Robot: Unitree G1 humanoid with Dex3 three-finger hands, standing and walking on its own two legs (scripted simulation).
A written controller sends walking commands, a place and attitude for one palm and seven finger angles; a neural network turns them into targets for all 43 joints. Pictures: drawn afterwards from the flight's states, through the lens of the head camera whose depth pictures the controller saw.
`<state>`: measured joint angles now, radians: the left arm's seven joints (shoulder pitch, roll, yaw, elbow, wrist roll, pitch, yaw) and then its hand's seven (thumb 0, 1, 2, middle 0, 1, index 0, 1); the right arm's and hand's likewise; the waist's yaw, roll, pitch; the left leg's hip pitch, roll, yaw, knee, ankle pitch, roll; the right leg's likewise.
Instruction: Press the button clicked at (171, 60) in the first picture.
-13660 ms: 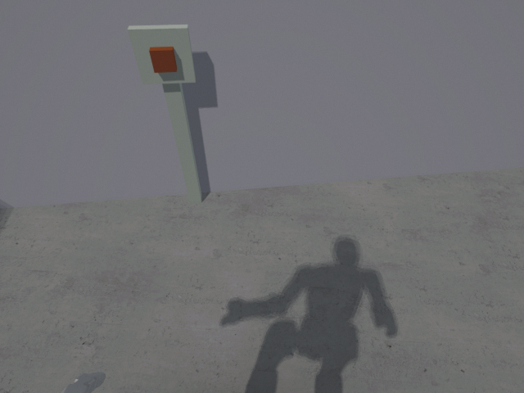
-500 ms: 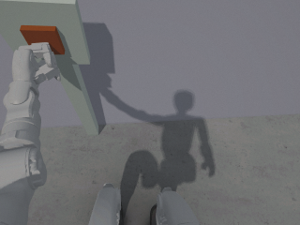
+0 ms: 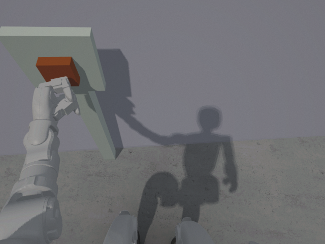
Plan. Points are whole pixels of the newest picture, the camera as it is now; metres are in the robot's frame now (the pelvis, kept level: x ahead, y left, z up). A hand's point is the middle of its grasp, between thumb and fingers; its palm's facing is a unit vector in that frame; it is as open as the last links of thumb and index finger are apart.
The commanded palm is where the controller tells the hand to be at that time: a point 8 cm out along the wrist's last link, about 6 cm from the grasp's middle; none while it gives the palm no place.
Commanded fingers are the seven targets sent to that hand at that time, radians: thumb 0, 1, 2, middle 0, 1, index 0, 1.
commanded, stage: pull the fist back off the button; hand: left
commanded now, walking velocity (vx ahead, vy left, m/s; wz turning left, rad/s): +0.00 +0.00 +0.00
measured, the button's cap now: (60, 71) +0.51 +0.25 +0.08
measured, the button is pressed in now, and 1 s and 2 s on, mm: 0 0 0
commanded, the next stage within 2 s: draw the hand back to the body in 0.48 s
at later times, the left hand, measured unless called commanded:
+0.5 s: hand (69, 132) +0.36 +0.21 +0.05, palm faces +0.09 -1.00 -0.04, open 3.1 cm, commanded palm +0.34 +0.25 +0.05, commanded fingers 0.00 0.90 0.90 -1.30 -1.50 -1.30 -1.50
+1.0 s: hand (47, 144) +0.30 +0.21 +0.12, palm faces +0.10 -0.99 -0.05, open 3.1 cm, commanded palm +0.27 +0.26 +0.13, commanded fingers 0.00 0.90 0.90 -1.30 -1.50 -1.30 -1.50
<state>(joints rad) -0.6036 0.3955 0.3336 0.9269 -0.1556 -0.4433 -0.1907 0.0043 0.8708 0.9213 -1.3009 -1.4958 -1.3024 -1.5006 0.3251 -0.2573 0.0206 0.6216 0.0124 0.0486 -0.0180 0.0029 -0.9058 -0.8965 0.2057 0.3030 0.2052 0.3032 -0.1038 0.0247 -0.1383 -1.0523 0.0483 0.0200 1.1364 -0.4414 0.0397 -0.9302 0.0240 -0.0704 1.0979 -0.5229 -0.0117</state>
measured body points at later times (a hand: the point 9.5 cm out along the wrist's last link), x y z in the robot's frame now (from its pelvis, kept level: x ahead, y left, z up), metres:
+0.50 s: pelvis +0.02 -0.01 +0.01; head +0.11 +0.01 +0.45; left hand +0.35 +0.26 +0.05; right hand +0.18 -0.26 -0.09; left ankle +0.05 +0.09 -0.65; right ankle +0.00 -0.12 -0.65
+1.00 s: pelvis +0.02 -0.01 +0.04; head +0.05 -0.01 +0.49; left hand +0.29 +0.26 +0.12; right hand +0.17 -0.26 -0.05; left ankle +0.05 +0.09 -0.65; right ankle +0.00 -0.12 -0.65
